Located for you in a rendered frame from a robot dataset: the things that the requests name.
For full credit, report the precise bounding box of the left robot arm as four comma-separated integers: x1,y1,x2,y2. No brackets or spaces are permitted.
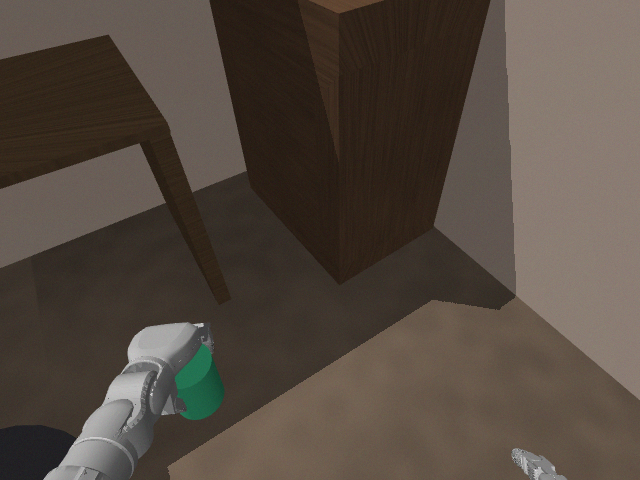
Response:
43,356,175,480

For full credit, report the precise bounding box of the desk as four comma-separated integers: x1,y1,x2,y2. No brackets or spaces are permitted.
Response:
0,35,231,305

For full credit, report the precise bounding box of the can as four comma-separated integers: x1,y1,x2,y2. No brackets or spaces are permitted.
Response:
175,344,224,420

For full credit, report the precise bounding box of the left robot hand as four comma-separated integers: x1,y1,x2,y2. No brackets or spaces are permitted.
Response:
127,322,214,415

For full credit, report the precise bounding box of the right robot hand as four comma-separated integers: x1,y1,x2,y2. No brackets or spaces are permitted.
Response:
511,448,568,480

